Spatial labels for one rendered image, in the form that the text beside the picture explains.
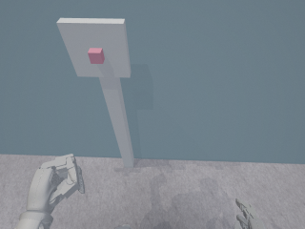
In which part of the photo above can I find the left robot hand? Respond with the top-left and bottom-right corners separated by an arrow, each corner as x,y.
26,154 -> 85,214

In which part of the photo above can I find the robot left forearm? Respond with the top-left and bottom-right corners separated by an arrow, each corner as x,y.
14,210 -> 53,229

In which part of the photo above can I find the right robot hand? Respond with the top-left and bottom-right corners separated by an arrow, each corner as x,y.
234,198 -> 266,229

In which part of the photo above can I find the button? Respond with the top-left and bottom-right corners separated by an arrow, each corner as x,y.
88,48 -> 105,64

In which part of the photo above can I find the panel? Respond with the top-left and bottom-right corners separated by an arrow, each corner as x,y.
56,18 -> 134,168

